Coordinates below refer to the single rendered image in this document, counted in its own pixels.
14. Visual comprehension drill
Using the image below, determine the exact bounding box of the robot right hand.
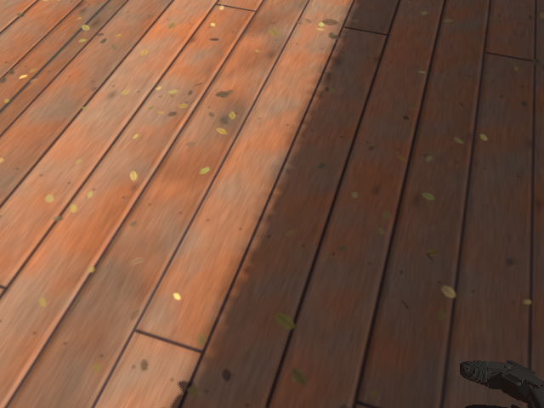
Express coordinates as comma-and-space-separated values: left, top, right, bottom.
460, 360, 544, 408

